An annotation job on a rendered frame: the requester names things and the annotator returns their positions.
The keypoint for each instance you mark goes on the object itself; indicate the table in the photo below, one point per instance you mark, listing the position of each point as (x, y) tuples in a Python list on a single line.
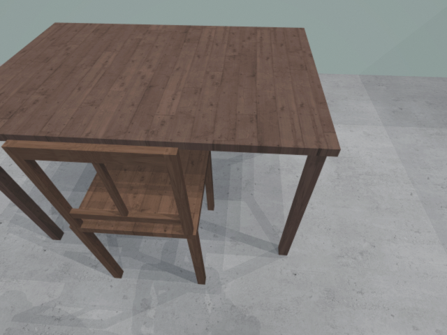
[(208, 88)]

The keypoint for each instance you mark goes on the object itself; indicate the chair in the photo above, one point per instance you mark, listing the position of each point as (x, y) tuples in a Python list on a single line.
[(137, 190)]

